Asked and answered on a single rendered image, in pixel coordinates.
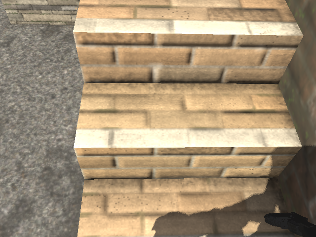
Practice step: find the right robot hand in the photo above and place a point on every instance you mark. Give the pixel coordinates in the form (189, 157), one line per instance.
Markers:
(294, 222)

